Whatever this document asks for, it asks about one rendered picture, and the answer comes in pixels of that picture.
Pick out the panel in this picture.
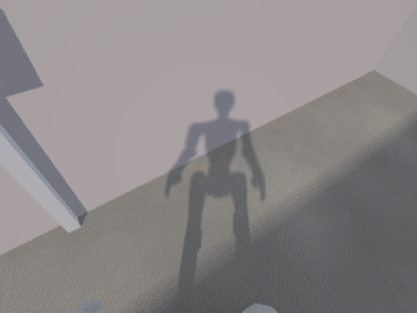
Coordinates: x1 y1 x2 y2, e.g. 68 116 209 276
0 82 81 233

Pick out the left robot hand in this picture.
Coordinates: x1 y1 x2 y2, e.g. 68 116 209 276
70 300 101 313

